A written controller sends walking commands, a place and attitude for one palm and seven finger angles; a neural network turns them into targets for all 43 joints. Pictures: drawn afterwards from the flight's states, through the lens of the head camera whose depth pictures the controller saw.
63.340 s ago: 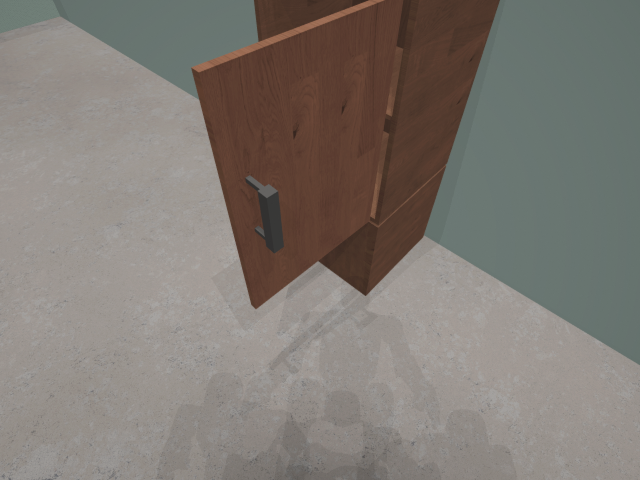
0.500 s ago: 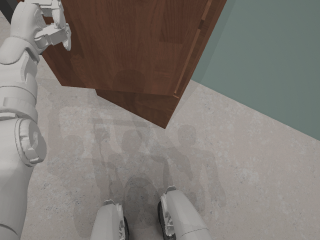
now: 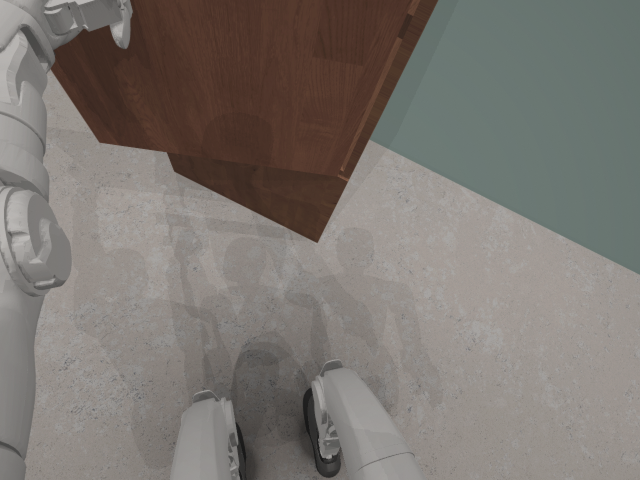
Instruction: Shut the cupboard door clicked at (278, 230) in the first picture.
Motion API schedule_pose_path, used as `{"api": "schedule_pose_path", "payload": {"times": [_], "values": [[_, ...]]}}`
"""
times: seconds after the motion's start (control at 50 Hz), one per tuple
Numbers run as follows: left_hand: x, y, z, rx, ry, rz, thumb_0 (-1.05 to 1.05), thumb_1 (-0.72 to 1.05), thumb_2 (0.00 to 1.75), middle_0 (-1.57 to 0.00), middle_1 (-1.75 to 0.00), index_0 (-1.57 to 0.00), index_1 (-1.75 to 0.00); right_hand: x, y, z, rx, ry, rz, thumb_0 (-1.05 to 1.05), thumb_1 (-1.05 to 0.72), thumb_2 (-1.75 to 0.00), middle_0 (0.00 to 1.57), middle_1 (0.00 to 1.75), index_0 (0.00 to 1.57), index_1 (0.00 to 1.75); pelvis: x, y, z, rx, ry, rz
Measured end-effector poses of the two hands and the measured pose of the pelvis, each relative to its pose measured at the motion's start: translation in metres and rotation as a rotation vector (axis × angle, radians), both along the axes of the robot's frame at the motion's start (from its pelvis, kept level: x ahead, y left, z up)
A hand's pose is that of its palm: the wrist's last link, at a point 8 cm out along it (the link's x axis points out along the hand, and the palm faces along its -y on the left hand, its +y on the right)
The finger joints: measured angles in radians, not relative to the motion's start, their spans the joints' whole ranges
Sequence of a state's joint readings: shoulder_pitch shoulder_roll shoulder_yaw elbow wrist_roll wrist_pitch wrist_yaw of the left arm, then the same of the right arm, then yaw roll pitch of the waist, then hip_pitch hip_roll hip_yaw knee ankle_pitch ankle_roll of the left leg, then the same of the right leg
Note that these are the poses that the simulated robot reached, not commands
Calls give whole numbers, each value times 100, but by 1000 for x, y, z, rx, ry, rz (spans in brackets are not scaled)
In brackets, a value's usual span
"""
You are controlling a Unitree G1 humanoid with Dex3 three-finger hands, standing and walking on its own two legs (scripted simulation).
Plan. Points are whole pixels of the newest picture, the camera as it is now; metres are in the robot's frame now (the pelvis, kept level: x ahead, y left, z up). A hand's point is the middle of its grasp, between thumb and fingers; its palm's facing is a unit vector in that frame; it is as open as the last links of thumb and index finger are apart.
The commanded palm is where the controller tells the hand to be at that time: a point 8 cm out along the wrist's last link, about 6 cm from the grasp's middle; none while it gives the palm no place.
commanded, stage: pull the fist back off the door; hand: left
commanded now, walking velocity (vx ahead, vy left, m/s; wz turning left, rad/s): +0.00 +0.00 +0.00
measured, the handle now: out of the picture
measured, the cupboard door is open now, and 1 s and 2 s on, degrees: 21 17 17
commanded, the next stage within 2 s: draw the hand back to the body in 0.92 s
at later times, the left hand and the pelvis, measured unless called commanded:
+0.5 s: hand (139, 4) +0.60 +0.09 +0.11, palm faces +0.05 -1.00 -0.03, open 3.1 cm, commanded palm +0.56 +0.13 +0.11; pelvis +0.01 -0.01 +0.03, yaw +0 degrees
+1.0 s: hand (146, 76) +0.52 +0.09 +0.11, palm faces +0.01 -1.00 -0.04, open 3.1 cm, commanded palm +0.50 +0.14 +0.11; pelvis +0.01 -0.01 +0.04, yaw +2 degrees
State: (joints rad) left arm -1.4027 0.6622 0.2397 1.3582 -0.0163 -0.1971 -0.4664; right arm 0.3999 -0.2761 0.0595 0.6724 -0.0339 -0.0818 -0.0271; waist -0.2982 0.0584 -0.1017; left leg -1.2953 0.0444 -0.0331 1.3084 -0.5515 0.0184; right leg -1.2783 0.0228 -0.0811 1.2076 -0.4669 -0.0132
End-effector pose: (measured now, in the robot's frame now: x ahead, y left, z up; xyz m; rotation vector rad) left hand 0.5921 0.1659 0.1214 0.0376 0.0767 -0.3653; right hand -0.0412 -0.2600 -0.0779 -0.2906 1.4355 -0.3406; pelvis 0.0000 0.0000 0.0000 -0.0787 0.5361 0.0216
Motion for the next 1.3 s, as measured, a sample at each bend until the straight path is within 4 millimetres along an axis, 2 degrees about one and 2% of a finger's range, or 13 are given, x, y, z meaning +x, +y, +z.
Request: {"api": "schedule_pose_path", "payload": {"times": [0.08,0.16,0.22,0.28,0.34,0.46,0.6,0.78,0.96,1.04,1.14,1.2,1.3], "values": [[6,-3,-1,-35,5,24,3,92,95,-130,-150,-130,-150,-4,0,-2,-5,11,3,0,-91,-89,20,30,20,30,-2,0,-4,-7,13,2],[10,-6,-9,-134,5,283,3,85,92,-130,-150,-130,-150,-7,9,-3,48,24,36,0,-91,-89,20,30,20,30,-2,-1,-5,-8,30,0],[7,-13,-12,-55,-42,414,2,84,90,-130,-150,-130,-150,-11,18,-5,108,37,40,0,-91,-89,20,30,20,30,-2,-2,-4,-2,34,-3],[3,-24,-16,20,-57,417,1,85,90,-130,-150,-130,-150,-16,26,-4,155,53,10,0,-91,-89,20,30,20,30,-1,-3,1,5,24,-5],[-1,-32,-19,7,-25,396,1,87,90,-130,-150,-130,-150,-20,32,-1,180,62,-24,0,-91,-89,20,30,20,30,2,-4,8,12,10,-11],[-13,-29,-8,-1,-34,406,2,89,90,-130,-150,-130,-149,-19,31,10,202,46,-48,0,-91,-89,20,30,20,30,10,-6,23,29,-28,-25],[-36,-17,-5,2,-45,405,2,89,90,-130,-150,-130,-149,-1,12,17,177,28,-11,0,-91,-89,20,30,20,30,17,-9,34,41,-67,-18],[-77,-16,-18,-17,-63,386,2,90,90,-130,-150,-130,-150,53,-15,19,114,-68,72,0,-91,-90,20,30,20,30,20,-9,39,48,-111,0],[-98,-24,-12,-4,-97,373,2,90,90,-130,-150,-130,-150,98,-13,12,119,-191,118,0,-91,-90,20,30,20,30,16,-9,39,56,-143,9],[-96,-25,-9,-1,-84,382,2,89,90,-130,-150,-130,-150,101,-7,7,135,-213,123,0,-91,-90,20,30,20,30,13,-10,38,60,-147,9],[-97,-20,-2,-13,-109,394,2,89,90,-130,-150,-130,-149,91,-1,4,157,-208,96,0,-91,-89,20,30,20,30,10,-11,38,66,-149,-5],[-109,-11,5,-3,-122,394,2,90,90,-130,-150,-130,-149,82,2,7,178,-198,67,0,-91,-89,20,30,20,30,12,-11,45,71,-171,-20],[-143,10,16,8,-87,406,2,90,90,-130,-150,-130,-149,80,4,23,193,-204,41,0,-91,-89,20,30,20,30,17,-12,63,75,-231,-28]]}}
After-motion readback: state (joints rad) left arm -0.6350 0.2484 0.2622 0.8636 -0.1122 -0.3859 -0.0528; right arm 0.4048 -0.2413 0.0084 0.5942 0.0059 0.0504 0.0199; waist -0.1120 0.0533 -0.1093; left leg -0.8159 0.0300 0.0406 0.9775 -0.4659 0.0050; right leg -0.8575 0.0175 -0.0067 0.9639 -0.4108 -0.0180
